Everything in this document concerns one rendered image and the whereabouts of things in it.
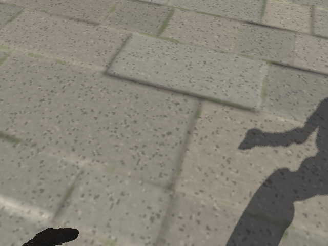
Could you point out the left robot hand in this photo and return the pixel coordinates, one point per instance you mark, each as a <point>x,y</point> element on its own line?
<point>53,237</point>

